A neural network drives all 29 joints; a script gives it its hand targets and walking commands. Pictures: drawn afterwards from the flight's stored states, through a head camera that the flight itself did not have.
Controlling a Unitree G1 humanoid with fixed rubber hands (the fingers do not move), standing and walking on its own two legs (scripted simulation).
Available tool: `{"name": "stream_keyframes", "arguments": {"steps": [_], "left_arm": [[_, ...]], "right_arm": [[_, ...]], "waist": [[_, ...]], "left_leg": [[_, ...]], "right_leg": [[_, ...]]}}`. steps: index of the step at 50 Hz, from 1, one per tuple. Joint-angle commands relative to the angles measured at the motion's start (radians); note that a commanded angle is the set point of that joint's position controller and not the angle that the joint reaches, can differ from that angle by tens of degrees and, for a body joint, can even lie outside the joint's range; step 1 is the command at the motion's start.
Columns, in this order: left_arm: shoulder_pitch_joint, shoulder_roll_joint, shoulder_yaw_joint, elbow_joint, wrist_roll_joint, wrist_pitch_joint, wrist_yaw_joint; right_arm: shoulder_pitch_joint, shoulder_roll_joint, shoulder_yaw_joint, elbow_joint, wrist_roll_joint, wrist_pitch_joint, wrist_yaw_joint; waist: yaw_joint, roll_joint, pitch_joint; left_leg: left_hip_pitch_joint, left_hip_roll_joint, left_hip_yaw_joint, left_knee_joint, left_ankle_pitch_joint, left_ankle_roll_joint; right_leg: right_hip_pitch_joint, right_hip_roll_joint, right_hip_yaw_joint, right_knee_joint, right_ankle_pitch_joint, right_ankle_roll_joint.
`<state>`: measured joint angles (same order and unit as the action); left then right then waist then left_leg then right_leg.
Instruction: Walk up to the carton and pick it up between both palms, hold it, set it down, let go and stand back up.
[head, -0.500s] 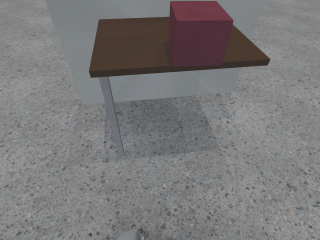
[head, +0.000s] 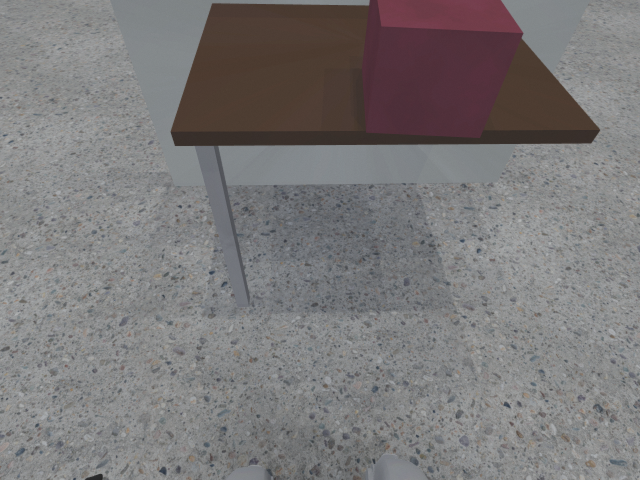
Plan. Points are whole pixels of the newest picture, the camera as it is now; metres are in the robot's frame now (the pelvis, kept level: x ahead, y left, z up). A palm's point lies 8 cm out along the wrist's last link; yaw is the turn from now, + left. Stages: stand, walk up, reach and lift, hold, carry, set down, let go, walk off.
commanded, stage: walk up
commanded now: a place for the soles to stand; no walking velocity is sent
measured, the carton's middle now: (426, 54) +0.88 -0.18 +0.11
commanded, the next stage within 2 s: none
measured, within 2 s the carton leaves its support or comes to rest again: neither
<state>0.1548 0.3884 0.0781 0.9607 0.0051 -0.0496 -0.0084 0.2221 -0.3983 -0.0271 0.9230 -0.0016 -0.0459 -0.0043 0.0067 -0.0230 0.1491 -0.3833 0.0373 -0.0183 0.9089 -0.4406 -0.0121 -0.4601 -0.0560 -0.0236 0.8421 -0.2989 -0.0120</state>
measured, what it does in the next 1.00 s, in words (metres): shifts its weight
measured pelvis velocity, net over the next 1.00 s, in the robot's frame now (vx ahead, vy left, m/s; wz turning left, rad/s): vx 0.06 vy -0.01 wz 0.02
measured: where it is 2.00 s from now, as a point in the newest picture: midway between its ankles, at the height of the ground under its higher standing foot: (374, 421)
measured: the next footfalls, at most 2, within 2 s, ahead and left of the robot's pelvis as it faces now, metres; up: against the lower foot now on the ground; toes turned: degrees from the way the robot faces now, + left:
right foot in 1.14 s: +0.22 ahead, -0.18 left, +0.00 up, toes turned -5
left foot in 1.42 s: +0.28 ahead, +0.02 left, +0.00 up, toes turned +4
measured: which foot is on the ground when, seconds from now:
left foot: down 0.00-1.00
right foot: down 0.00-0.94, up 0.96-1.00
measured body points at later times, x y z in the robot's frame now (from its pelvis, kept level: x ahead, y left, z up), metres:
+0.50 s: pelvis +0.03 -0.01 +0.02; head +0.08 -0.01 +0.46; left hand +0.12 +0.29 -0.12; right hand +0.10 -0.32 -0.12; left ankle +0.04 +0.13 -0.69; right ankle +0.09 -0.14 -0.69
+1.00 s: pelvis +0.06 -0.01 +0.03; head +0.08 +0.01 +0.48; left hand +0.13 +0.31 -0.10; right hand +0.17 -0.30 -0.09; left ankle +0.04 +0.13 -0.69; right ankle +0.08 -0.13 -0.67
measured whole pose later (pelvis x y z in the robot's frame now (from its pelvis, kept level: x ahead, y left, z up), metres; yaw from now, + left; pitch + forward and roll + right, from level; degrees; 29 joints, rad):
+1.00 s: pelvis +0.06 -0.01 +0.03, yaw +1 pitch -2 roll +1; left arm 0.11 0.38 0.08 1.07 0.05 0.01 -0.05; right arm 0.12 -0.31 -0.05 1.06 -0.03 -0.07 0.02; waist 0.03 -0.05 0.07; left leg -0.21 0.00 -0.03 0.61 -0.36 -0.01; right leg -0.39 -0.04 0.01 0.84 -0.45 -0.02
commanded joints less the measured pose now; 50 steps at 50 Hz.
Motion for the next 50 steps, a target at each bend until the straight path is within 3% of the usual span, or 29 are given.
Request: {"name": "stream_keyframes", "arguments": {"steps": [1,2,3,6,7,8,9,10,11,13,14,15,17,18,19,21,22,26,28,31,33,34,40,45,46,47,48,49,50], "left_arm": [[0.143,0.377,0.085,-0.027,0.002,-0.032,0.027],[0.047,0.380,0.091,-0.047,0.002,-0.027,0.029],[-0.019,0.367,0.084,-0.060,0.010,-0.024,0.039],[-0.096,0.275,0.046,-0.034,0.006,-0.001,0.032],[-0.130,0.250,0.037,-0.026,0.005,0.005,0.027],[-0.107,0.225,0.031,-0.015,0.004,0.014,0.029],[-0.136,0.214,0.030,-0.007,0.002,0.013,0.035],[-0.123,0.199,0.028,0.014,0.001,0.012,0.031],[-0.077,0.204,0.031,0.035,0.003,0.007,0.030],[-0.080,0.231,0.035,0.053,0.007,-0.015,0.034],[-0.023,0.275,0.053,0.064,0.010,-0.021,0.036],[-0.024,0.310,0.052,0.062,0.005,-0.024,0.038],[-0.110,0.276,0.044,0.041,0.009,-0.025,0.039],[-0.141,0.268,0.040,0.037,0.008,-0.019,0.040],[-0.148,0.232,0.032,0.030,0.005,-0.013,0.039],[-0.154,0.215,0.027,0.031,-0.003,-0.008,0.041],[-0.151,0.196,0.021,0.043,-0.001,-0.005,0.042],[-0.145,0.203,0.020,0.070,-0.002,0.000,0.040],[-0.141,0.213,0.018,0.066,0.002,-0.005,0.037],[-0.195,0.207,0.014,0.081,0.004,-0.001,0.034],[-0.159,0.210,0.013,0.075,0.001,0.002,0.033],[-0.197,0.209,0.011,0.093,0.003,0.004,0.032],[-0.176,0.181,0.006,0.088,-0.001,0.006,0.026],[-0.191,0.199,0.008,0.087,0.002,0.000,0.023],[-0.157,0.268,0.042,0.019,0.040,0.009,-0.025],[-0.199,0.243,0.057,-0.002,0.045,0.023,-0.043],[-0.258,0.210,0.054,-0.046,0.052,0.027,-0.047],[-0.271,0.192,0.041,-0.069,0.054,0.023,-0.045],[-0.238,0.223,0.054,-0.070,0.047,0.015,-0.047]], "right_arm": [[-0.035,-0.197,-0.064,-0.076,0.009,0.019,-0.028],[-0.022,-0.268,-0.075,-0.037,0.012,0.023,-0.029],[-0.025,-0.277,-0.079,-0.023,0.005,0.017,-0.022],[0.104,-0.252,-0.100,0.090,-0.011,0.002,-0.007],[0.093,-0.255,-0.104,0.095,-0.016,0.002,-0.002],[0.053,-0.258,-0.104,0.082,-0.024,0.006,0.000],[0.008,-0.268,-0.097,0.063,-0.014,0.003,-0.005],[-0.057,-0.273,-0.091,0.068,-0.017,0.000,-0.006],[-0.125,-0.265,-0.083,0.060,-0.008,0.004,-0.008],[-0.151,-0.216,-0.065,0.057,0.004,0.002,-0.009],[-0.121,-0.202,-0.067,0.075,-0.001,0.010,-0.014],[-0.085,-0.202,-0.066,0.095,0.006,0.019,-0.020],[-0.060,-0.200,-0.070,0.115,-0.004,0.010,-0.016],[-0.018,-0.195,-0.070,0.124,-0.012,0.006,-0.015],[-0.027,-0.197,-0.074,0.133,-0.012,0.004,-0.012],[-0.035,-0.224,-0.076,0.129,-0.008,0.001,-0.006],[-0.083,-0.228,-0.076,0.116,-0.007,0.003,-0.004],[-0.124,-0.207,-0.059,0.125,-0.002,0.010,-0.006],[-0.137,-0.204,-0.054,0.130,-0.007,0.014,-0.006],[-0.133,-0.200,-0.054,0.146,-0.006,0.019,-0.001],[-0.148,-0.201,-0.059,0.133,-0.011,0.020,0.001],[-0.168,-0.196,-0.053,0.140,-0.010,0.021,0.004],[-0.202,-0.205,-0.052,0.127,-0.014,0.014,0.005],[-0.201,-0.175,-0.050,0.117,-0.018,0.015,0.006],[-0.084,-0.278,-0.094,0.112,-0.012,-0.017,0.006],[0.014,-0.323,-0.115,0.125,-0.025,-0.031,0.000],[0.071,-0.357,-0.140,0.131,-0.035,-0.039,-0.010],[0.065,-0.372,-0.144,0.110,-0.040,-0.052,-0.020],[0.041,-0.353,-0.138,0.103,-0.033,-0.057,-0.021]], "waist": [[0.068,-0.221,-0.227],[0.045,-0.163,-0.201],[0.026,-0.105,-0.161],[-0.045,-0.186,-0.146],[-0.054,-0.092,-0.106],[-0.045,0.068,-0.095],[-0.043,0.109,-0.092],[-0.001,0.108,-0.067],[0.032,0.061,-0.116],[0.048,-0.027,-0.158],[0.044,-0.101,-0.194],[0.037,-0.127,-0.221],[-0.006,-0.134,-0.235],[-0.033,-0.124,-0.205],[-0.033,-0.062,-0.201],[-0.012,0.001,-0.245],[-0.003,0.011,-0.232],[0.005,-0.010,-0.224],[0.003,0.036,-0.253],[-0.006,-0.027,-0.194],[0.000,0.037,-0.231],[-0.004,0.004,-0.186],[0.013,0.083,-0.175],[-0.001,0.038,-0.201],[-0.027,-0.082,-0.250],[-0.073,0.081,-0.204],[-0.115,0.162,-0.124],[-0.116,0.190,-0.063],[-0.080,0.116,-0.080]], "left_leg": [[-0.285,-0.050,-0.076,0.196,-0.193,0.052],[-0.215,-0.022,-0.117,0.224,-0.201,0.044],[-0.186,0.002,-0.063,0.198,-0.159,0.047],[0.070,-0.004,0.008,-0.094,-0.025,0.080],[0.064,-0.020,-0.033,-0.177,-0.062,0.088],[0.005,0.036,-0.222,-0.332,-0.191,0.122],[-0.058,0.130,-0.392,-0.434,-0.192,0.169],[-0.086,0.157,-0.431,-0.457,-0.080,0.180],[-0.125,0.149,-0.419,-0.430,-0.010,0.180],[-0.191,0.029,-0.159,-0.237,0.191,0.082],[-0.173,-0.023,-0.060,-0.093,0.158,0.047],[-0.155,-0.033,-0.061,-0.045,-0.028,0.037],[-0.055,-0.011,-0.025,-0.082,-0.002,0.061],[0.006,0.005,-0.029,-0.165,0.145,0.065],[0.042,0.010,-0.071,-0.222,0.243,0.078],[0.071,0.048,-0.150,-0.299,0.369,0.093],[0.064,0.054,-0.187,-0.307,0.352,0.110],[0.041,0.045,-0.143,-0.321,0.305,0.088],[0.051,0.048,-0.147,-0.322,0.332,0.082],[0.061,0.038,-0.129,-0.358,0.261,0.079],[0.087,0.049,-0.154,-0.390,0.230,0.089],[0.073,0.047,-0.155,-0.405,0.228,0.087],[0.062,0.070,-0.179,-0.477,0.275,0.085],[0.114,0.053,-0.136,-0.456,0.333,0.067],[0.211,0.097,-0.248,-0.479,-0.116,0.142],[0.348,0.173,-0.400,-0.582,-0.356,0.183],[0.477,0.289,-0.583,-0.693,-0.427,0.248],[0.501,0.342,-0.616,-0.659,-0.189,0.281],[0.516,0.330,-0.556,-0.616,-0.056,0.287]], "right_leg": [[0.258,-0.396,0.678,-0.485,-0.024,-0.246],[0.177,-0.398,0.639,-0.465,-0.141,-0.275],[0.126,-0.367,0.550,-0.431,-0.183,-0.270],[-0.080,-0.218,0.347,-0.338,-0.290,-0.138],[-0.124,-0.152,0.252,-0.273,-0.343,-0.094],[-0.109,-0.071,0.164,-0.157,-0.377,-0.045],[-0.044,0.010,0.058,-0.015,-0.270,-0.006],[0.011,0.037,0.027,0.005,-0.180,0.006],[0.135,0.036,0.046,-0.029,-0.166,0.002],[0.294,-0.082,0.205,-0.238,-0.046,-0.052],[0.300,-0.199,0.376,-0.337,-0.051,-0.114],[0.285,-0.296,0.484,-0.396,0.000,-0.171],[0.250,-0.295,0.400,-0.338,0.175,-0.199],[0.194,-0.247,0.299,-0.292,0.225,-0.164],[0.155,-0.168,0.211,-0.259,0.215,-0.116],[0.198,-0.096,0.098,-0.169,0.212,-0.062],[0.196,-0.065,0.099,-0.167,0.194,-0.052],[0.223,-0.094,0.133,-0.238,0.093,-0.062],[0.261,-0.117,0.140,-0.276,0.104,-0.065],[0.222,-0.112,0.124,-0.321,0.028,-0.059],[0.228,-0.102,0.113,-0.324,0.011,-0.048],[0.210,-0.093,0.105,-0.335,-0.014,-0.047],[0.267,-0.060,0.045,-0.330,0.041,-0.029],[0.296,-0.085,0.066,-0.384,0.120,-0.032],[0.191,-0.033,0.052,-0.274,-0.216,-0.065],[-0.058,-0.003,0.023,-0.120,-0.300,-0.052],[-0.314,0.029,0.011,0.075,-0.259,-0.036],[-0.436,-0.018,0.115,0.122,-0.237,-0.030],[-0.413,-0.048,0.156,0.148,-0.177,-0.001]]}}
